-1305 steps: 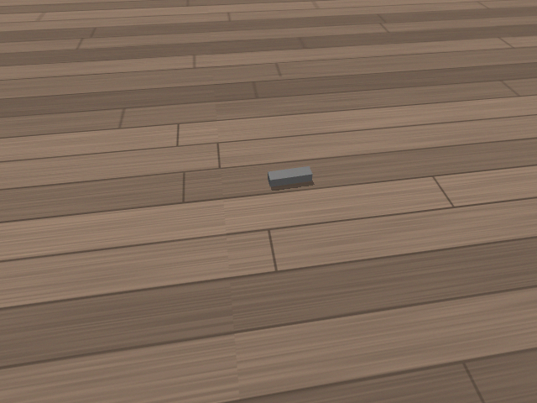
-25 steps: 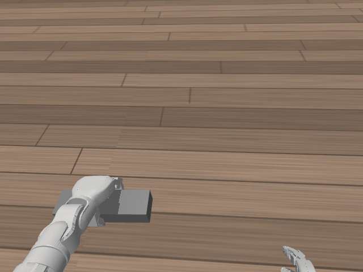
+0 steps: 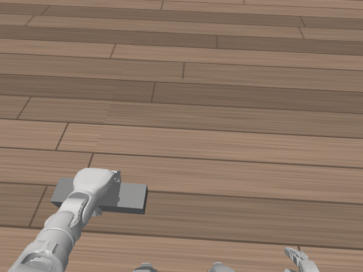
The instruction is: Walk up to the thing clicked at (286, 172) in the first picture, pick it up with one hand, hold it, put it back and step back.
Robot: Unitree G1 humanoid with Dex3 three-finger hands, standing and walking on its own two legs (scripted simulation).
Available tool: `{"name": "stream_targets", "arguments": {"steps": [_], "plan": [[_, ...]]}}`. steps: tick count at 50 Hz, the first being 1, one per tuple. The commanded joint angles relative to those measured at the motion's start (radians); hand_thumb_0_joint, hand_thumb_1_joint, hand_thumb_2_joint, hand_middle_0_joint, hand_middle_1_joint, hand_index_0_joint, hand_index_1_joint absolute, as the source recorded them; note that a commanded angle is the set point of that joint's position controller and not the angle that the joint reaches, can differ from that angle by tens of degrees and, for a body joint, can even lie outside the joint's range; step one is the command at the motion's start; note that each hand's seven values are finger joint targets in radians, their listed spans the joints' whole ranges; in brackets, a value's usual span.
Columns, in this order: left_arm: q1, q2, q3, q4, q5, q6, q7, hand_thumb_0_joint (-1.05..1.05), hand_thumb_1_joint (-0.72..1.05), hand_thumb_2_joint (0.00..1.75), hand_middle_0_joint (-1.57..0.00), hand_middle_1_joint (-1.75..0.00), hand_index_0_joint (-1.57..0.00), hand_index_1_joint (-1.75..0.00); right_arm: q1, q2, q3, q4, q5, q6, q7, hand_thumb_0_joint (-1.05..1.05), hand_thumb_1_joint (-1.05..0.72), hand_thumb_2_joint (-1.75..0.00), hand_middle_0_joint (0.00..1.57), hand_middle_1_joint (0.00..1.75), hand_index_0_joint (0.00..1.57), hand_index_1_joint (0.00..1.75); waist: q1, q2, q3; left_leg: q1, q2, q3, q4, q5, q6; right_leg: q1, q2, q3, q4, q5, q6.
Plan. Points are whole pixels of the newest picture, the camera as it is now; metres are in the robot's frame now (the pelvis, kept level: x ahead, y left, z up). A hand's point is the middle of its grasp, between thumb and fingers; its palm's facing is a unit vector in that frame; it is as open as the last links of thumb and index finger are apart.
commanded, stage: crouch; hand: left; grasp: from above
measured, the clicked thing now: (102, 196) +0.33 +0.21 -0.11
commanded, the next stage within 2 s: lower in 1.54 s
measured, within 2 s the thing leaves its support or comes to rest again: neither
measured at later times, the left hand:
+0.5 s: hand (123, 209) +0.37 +0.21 -0.34, palm faces -0.46 +0.07 -0.89, open 9.5 cm
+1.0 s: hand (132, 211) +0.41 +0.20 -0.49, palm faces -0.44 +0.03 -0.90, open 9.6 cm
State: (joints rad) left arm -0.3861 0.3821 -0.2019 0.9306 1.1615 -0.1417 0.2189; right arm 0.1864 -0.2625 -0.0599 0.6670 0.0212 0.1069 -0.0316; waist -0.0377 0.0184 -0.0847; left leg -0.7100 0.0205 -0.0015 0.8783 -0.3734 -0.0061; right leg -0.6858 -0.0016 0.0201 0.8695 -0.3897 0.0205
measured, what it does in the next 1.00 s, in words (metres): lowers itself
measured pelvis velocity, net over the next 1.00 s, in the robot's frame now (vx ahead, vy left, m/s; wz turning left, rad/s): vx -0.06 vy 0.00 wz -0.07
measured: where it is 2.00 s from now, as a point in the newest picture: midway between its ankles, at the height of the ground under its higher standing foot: outside the picture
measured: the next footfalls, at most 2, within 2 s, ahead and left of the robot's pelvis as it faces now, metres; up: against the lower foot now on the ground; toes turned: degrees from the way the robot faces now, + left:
none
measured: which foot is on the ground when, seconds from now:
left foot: down 0.00-1.00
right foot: down 0.00-1.00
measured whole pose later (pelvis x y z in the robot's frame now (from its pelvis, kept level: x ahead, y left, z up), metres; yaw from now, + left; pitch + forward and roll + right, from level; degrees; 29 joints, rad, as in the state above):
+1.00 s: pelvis -0.06 +0.00 -0.31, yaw -4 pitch +38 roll -6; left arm -0.89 0.55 0.01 1.35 1.28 -0.16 0.42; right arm 0.14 -0.23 -0.02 0.75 -0.12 -0.06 0.09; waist -0.21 0.02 -0.13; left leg -2.12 0.02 -0.09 2.14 -0.68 -0.01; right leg -2.06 0.03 -0.04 2.09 -0.69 0.03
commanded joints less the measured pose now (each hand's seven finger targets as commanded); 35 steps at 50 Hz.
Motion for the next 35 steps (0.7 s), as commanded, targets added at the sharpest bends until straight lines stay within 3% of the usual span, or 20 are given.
{"name": "stream_targets", "arguments": {"steps": [1,3,9,11,13,16,19,22,24,25,26,29,30,33,34,35], "plan": [[-0.454,0.167,0.081,-0.061,0.027,0.008,0.126,0.00,0.60,0.82,-0.95,-0.78,-0.98,-0.76,0.078,-0.150,-0.068,-0.064,-0.024,-0.034,0.005,0.00,-0.91,-0.90,0.20,0.30,0.20,0.30,-0.051,0.001,-0.374,0.017,-0.033,0.016,0.139,0.189,0.023,-0.150,0.034,-0.024,0.072,0.186,-0.039],[-0.438,0.177,0.094,-0.007,0.040,0.018,0.149,0.00,0.65,0.80,-0.99,-0.76,-1.02,-0.74,0.085,-0.155,-0.071,-0.061,-0.029,-0.045,0.006,0.00,-0.90,-0.90,0.20,0.30,0.20,0.30,-0.042,0.035,-0.417,-0.049,-0.035,0.014,0.200,0.152,0.023,-0.222,0.034,-0.031,0.144,0.148,-0.045],[-0.602,0.230,0.126,0.042,0.048,0.031,0.191,0.00,0.69,0.83,-1.02,-0.76,-1.05,-0.74,0.122,-0.168,-0.079,-0.030,-0.051,-0.082,-0.009,0.00,-0.91,-0.90,0.20,0.30,0.20,0.30,-0.075,0.076,-0.562,-0.270,-0.029,-0.008,0.386,0.017,0.025,-0.441,0.032,-0.042,0.340,0.043,-0.053],[-0.613,0.215,0.126,0.075,0.042,0.040,0.192,0.00,0.69,0.81,-1.02,-0.75,-1.04,-0.73,0.132,-0.175,-0.082,-0.022,-0.060,-0.093,-0.011,0.00,-0.90,-0.90,0.20,0.30,0.20,0.30,-0.083,0.075,-0.595,-0.310,-0.018,-0.033,0.428,-0.008,0.021,-0.523,0.031,-0.054,0.406,0.013,-0.055],[-0.631,0.255,0.145,0.093,0.041,0.046,0.191,0.00,0.67,0.86,-1.02,-0.74,-1.04,-0.73,0.133,-0.178,-0.077,-0.028,-0.063,-0.099,-0.013,0.00,-0.90,-0.90,0.20,0.30,0.20,0.30,-0.086,0.090,-0.606,-0.372,-0.021,-0.040,0.452,-0.072,0.017,-0.575,0.029,-0.059,0.448,-0.042,-0.058],[-0.647,0.260,0.151,0.130,0.035,0.054,0.182,0.00,0.67,0.86,-1.03,-0.73,-1.04,-0.72,0.136,-0.183,-0.075,-0.026,-0.072,-0.111,-0.009,0.00,-0.90,-0.90,0.20,0.30,0.20,0.30,-0.096,0.087,-0.630,-0.447,-0.022,-0.054,0.506,-0.160,0.015,-0.668,0.028,-0.067,0.515,-0.115,-0.061],[-0.658,0.271,0.161,0.166,0.029,0.047,0.170,0.00,0.70,0.88,-1.05,-0.73,-1.06,-0.73,0.147,-0.185,-0.068,-0.009,-0.078,-0.127,0.000,0.00,-0.90,-0.90,0.20,0.30,0.20,0.30,-0.119,0.074,-0.648,-0.535,-0.023,-0.058,0.590,-0.163,0.023,-0.739,0.027,-0.072,0.587,-0.119,-0.059],[-0.674,0.294,0.174,0.176,0.028,0.028,0.172,0.00,0.71,0.88,-1.06,-0.72,-1.07,-0.72,0.150,-0.180,-0.062,-0.006,-0.081,-0.140,0.011,0.00,-0.90,-0.90,0.20,0.30,0.20,0.30,-0.118,0.069,-0.671,-0.615,-0.030,-0.048,0.656,-0.210,0.029,-0.787,0.029,-0.072,0.630,-0.160,-0.061],[-0.743,0.319,0.185,0.139,0.037,0.006,0.180,0.00,0.70,0.90,-1.05,-0.73,-1.05,-0.73,0.160,-0.181,-0.055,0.006,-0.086,-0.148,0.020,0.00,-0.90,-0.90,0.20,0.30,0.20,0.30,-0.138,0.098,-0.692,-0.666,-0.032,-0.046,0.704,-0.216,0.030,-0.831,0.028,-0.072,0.672,-0.163,-0.060],[-0.770,0.344,0.197,0.120,0.042,-0.005,0.187,0.00,0.68,0.89,-1.04,-0.72,-1.05,-0.72,0.162,-0.178,-0.054,0.015,-0.089,-0.152,0.023,0.00,-0.90,-0.90,0.20,0.30,0.20,0.30,-0.131,0.102,-0.716,-0.673,-0.032,-0.039,0.733,-0.216,0.032,-0.842,0.032,-0.070,0.683,-0.167,-0.060],[-0.743,0.335,0.194,0.162,0.054,-0.007,0.193,0.00,0.69,0.88,-1.05,-0.72,-1.06,-0.71,0.167,-0.181,-0.052,0.021,-0.093,-0.156,0.026,0.00,-0.90,-0.90,0.20,0.30,0.20,0.30,-0.137,0.105,-0.722,-0.685,-0.033,-0.038,0.758,-0.205,0.031,-0.866,0.032,-0.074,0.703,-0.159,-0.060],[-0.812,0.362,0.213,0.128,0.070,-0.026,0.223,0.00,0.67,0.91,-1.03,-0.75,-1.04,-0.74,0.178,-0.179,-0.046,0.041,-0.105,-0.165,0.041,0.00,-0.90,-0.90,0.20,0.30,0.20,0.30,-0.149,0.140,-0.761,-0.709,-0.032,-0.037,0.818,-0.174,0.031,-0.916,0.034,-0.083,0.757,-0.131,-0.059],[-0.773,0.333,0.200,0.193,0.077,-0.020,0.228,0.00,0.66,0.89,-1.02,-0.74,-1.04,-0.73,0.177,-0.180,-0.042,0.040,-0.108,-0.168,0.047,0.00,-0.90,-0.90,0.20,0.30,0.20,0.30,-0.148,0.152,-0.762,-0.699,-0.032,-0.036,0.830,-0.157,0.029,-0.935,0.033,-0.085,0.772,-0.119,-0.060],[-0.786,0.332,0.211,0.215,0.085,-0.016,0.244,0.00,0.63,0.88,-1.00,-0.74,-1.01,-0.73,0.191,-0.185,-0.042,0.053,-0.118,-0.175,0.067,0.00,-0.91,-0.90,0.20,0.30,0.20,0.30,-0.155,0.194,-0.786,-0.660,-0.023,-0.059,0.864,-0.078,0.019,-0.992,0.026,-0.103,0.841,-0.068,-0.063],[-0.843,0.353,0.219,0.165,0.086,-0.022,0.250,0.00,0.61,0.88,-0.98,-0.73,-0.99,-0.73,0.194,-0.185,-0.046,0.064,-0.123,-0.175,0.072,0.00,-0.91,-0.90,0.20,0.30,0.20,0.30,-0.156,0.221,-0.814,-0.651,-0.020,-0.054,0.888,-0.058,0.019,-0.997,0.029,-0.105,0.856,-0.048,-0.062],[-0.832,0.366,0.228,0.200,0.097,-0.018,0.255,0.00,0.61,0.88,-0.98,-0.73,-0.99,-0.72,0.194,-0.191,-0.045,0.070,-0.125,-0.175,0.075,0.00,-0.91,-0.90,0.20,0.30,0.20,0.30,-0.154,0.224,-0.814,-0.658,-0.019,-0.059,0.899,-0.050,0.017,-1.015,0.028,-0.109,0.877,-0.043,-0.062]]}}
